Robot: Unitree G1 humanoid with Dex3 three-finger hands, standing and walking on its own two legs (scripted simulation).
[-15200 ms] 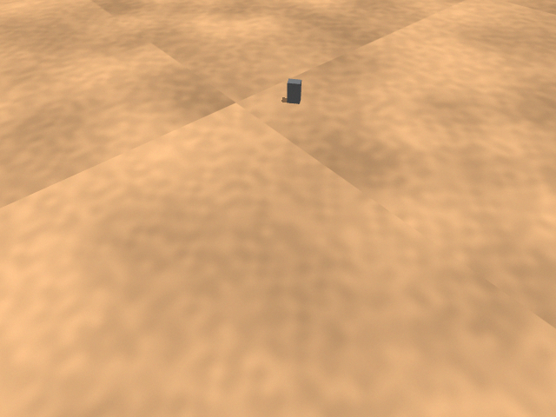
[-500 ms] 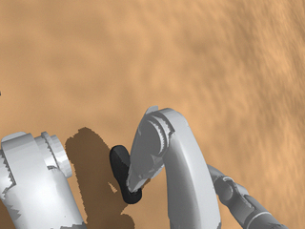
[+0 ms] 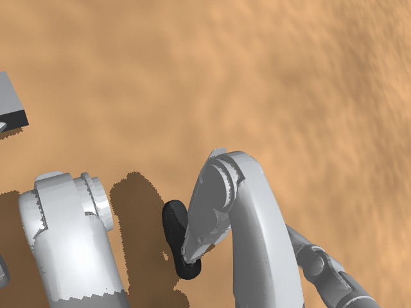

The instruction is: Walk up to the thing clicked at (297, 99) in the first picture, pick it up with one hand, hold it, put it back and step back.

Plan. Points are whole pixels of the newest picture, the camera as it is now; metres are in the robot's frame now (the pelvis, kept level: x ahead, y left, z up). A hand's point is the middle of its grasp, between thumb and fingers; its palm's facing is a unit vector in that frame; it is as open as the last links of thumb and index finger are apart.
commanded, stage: settle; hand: left
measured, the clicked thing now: out of the picture +0.44 +0.29 -0.18
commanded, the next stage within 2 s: hold in 0.08 s
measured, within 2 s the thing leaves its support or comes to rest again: neither
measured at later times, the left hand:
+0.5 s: hand out of the picture +0.38 +0.32 -0.01, palm faces +0.30 -0.95 -0.11, open 10.0 cm
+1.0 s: hand out of the picture +0.35 +0.29 +0.24, palm faces +0.35 -0.93 -0.06, open 10.1 cm
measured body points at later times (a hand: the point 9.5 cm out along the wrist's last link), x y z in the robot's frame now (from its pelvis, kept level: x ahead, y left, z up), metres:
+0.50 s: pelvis +0.02 -0.01 +0.04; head +0.20 +0.12 +0.43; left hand +0.36 +0.37 +0.00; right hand +0.20 -0.24 -0.05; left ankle +0.08 +0.12 -0.26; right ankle +0.14 -0.11 -0.26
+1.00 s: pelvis +0.04 -0.01 +0.22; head +0.19 +0.06 +0.63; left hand +0.33 +0.34 +0.24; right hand +0.29 -0.21 +0.11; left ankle +0.08 +0.12 -0.26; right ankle +0.14 -0.11 -0.26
